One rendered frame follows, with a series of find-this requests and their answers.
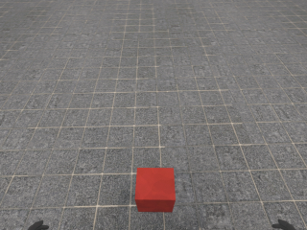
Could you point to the carton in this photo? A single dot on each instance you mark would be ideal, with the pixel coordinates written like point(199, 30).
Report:
point(155, 190)

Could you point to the robot left hand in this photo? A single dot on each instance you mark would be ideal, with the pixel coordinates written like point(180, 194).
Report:
point(38, 226)

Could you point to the robot right hand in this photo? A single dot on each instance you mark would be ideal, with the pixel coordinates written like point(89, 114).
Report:
point(283, 224)

